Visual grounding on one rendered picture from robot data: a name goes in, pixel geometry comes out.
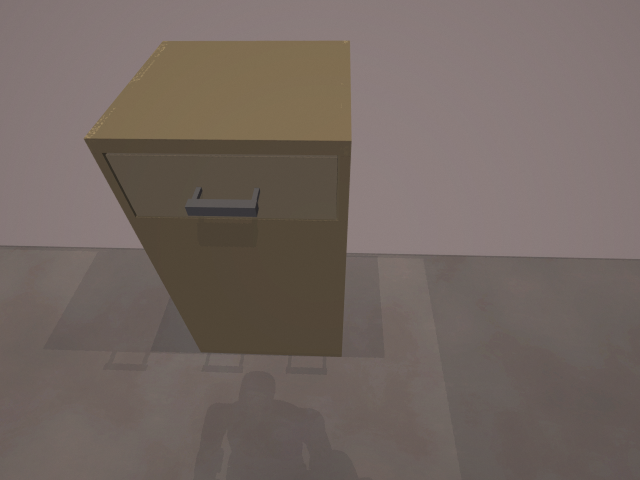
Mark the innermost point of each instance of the handle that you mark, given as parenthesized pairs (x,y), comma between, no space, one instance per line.
(222,207)

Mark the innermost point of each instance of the drawer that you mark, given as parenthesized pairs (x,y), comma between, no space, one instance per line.
(291,186)

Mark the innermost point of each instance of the cabinet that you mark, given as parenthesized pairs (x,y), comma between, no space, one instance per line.
(272,286)

